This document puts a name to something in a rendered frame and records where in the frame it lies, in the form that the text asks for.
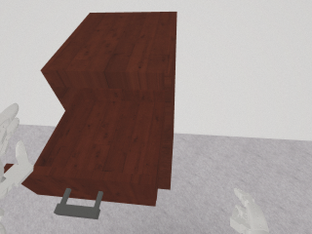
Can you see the handle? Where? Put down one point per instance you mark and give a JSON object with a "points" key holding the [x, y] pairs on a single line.
{"points": [[78, 211]]}

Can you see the left robot hand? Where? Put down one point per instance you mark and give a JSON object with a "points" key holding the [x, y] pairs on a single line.
{"points": [[18, 172]]}

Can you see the drawer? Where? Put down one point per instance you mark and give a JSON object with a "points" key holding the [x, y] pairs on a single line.
{"points": [[107, 140]]}

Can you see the cabinet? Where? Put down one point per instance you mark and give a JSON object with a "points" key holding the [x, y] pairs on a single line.
{"points": [[121, 50]]}

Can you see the right robot hand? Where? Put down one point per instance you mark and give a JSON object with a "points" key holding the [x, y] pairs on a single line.
{"points": [[249, 219]]}

